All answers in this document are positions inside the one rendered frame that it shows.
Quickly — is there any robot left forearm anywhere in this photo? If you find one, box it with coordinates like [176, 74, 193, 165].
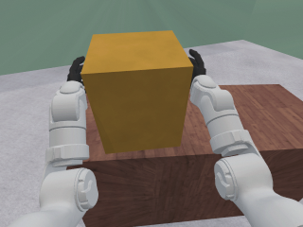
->
[39, 80, 90, 207]

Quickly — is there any robot right upper arm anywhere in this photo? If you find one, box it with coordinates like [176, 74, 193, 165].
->
[214, 152, 303, 227]

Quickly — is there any robot right forearm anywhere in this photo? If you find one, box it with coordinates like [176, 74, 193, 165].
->
[190, 75, 274, 187]

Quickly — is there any right robot hand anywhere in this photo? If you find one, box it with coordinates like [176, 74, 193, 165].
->
[188, 49, 206, 88]

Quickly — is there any left robot hand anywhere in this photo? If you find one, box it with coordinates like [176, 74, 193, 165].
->
[67, 56, 86, 93]

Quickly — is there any robot left upper arm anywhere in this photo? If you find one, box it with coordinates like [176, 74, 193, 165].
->
[8, 167, 98, 227]

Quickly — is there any pedestal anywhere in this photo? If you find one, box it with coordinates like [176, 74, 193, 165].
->
[66, 84, 303, 227]

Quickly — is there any carton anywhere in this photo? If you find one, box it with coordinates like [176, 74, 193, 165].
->
[80, 30, 194, 154]

